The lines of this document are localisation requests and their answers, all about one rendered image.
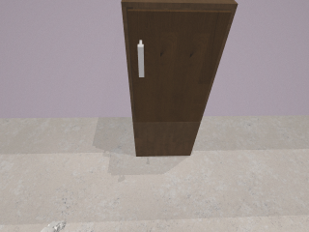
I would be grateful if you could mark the left robot hand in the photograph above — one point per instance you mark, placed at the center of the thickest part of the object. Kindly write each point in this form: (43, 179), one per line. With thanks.
(55, 226)

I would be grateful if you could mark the handle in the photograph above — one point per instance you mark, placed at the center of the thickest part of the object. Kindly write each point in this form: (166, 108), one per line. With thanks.
(140, 51)

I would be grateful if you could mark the cupboard door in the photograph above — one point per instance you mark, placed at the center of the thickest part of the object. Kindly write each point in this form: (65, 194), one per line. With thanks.
(181, 48)

